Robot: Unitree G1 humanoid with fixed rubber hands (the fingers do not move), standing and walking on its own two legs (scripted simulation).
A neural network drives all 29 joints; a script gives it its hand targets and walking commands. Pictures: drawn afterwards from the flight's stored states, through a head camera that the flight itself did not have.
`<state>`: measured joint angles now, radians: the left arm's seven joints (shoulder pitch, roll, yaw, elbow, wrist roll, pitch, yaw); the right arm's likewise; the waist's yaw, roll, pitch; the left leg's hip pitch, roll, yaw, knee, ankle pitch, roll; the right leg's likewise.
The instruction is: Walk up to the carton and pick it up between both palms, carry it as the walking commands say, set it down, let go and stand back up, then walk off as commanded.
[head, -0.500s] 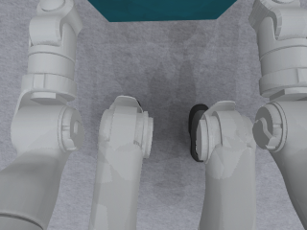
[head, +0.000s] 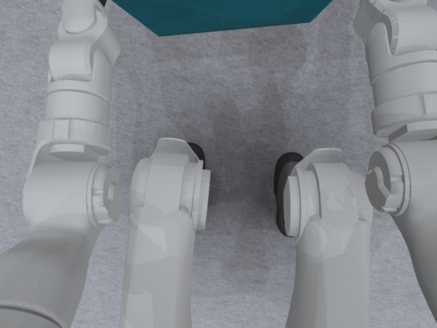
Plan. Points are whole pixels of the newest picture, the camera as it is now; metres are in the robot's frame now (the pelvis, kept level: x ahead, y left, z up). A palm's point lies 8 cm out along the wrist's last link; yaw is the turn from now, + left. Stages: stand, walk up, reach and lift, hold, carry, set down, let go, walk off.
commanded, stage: set down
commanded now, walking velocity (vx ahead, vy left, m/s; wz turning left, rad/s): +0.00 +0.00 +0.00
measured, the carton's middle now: out of the picture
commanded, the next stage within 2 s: none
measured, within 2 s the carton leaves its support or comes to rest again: neither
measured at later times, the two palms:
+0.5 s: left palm out of the picture +0.51 +0.23 -0.18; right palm out of the picture +0.55 -0.15 -0.18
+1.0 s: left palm out of the picture +0.51 +0.23 -0.19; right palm out of the picture +0.55 -0.15 -0.19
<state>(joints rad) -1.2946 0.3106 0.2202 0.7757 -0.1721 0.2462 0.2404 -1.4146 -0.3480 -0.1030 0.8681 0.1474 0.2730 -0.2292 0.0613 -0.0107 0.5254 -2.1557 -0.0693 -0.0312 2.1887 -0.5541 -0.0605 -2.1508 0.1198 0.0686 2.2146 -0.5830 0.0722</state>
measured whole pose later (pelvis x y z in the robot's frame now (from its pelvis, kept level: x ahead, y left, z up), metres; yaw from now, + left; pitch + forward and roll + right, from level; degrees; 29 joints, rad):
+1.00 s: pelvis +0.00 +0.00 -0.01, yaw +0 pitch +30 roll +0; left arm -1.34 0.38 0.16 0.97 -0.24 0.09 0.09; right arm -1.40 -0.41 -0.04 0.96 0.21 0.13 -0.13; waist 0.06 0.00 0.52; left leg -2.19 -0.03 -0.02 2.23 -0.55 -0.03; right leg -2.17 0.09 0.04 2.25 -0.59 0.06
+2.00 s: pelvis +0.01 +0.00 +0.08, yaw +1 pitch +30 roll -1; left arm -1.16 0.48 0.25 0.55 -0.26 0.32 0.04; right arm -1.23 -0.48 -0.17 0.56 0.17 0.35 -0.08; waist 0.08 0.01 0.52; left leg -1.94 -0.04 -0.04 1.98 -0.57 -0.03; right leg -1.90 0.05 0.02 2.00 -0.62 0.03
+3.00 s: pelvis +0.03 +0.00 +0.29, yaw +1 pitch +25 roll -2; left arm -0.96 0.48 0.21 0.46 -0.16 0.32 -0.04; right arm -1.02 -0.43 -0.19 0.49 0.14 0.33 -0.03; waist 0.07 -0.01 0.52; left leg -1.25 -0.02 -0.07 1.17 -0.35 -0.01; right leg -1.21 0.05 0.03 1.15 -0.38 0.02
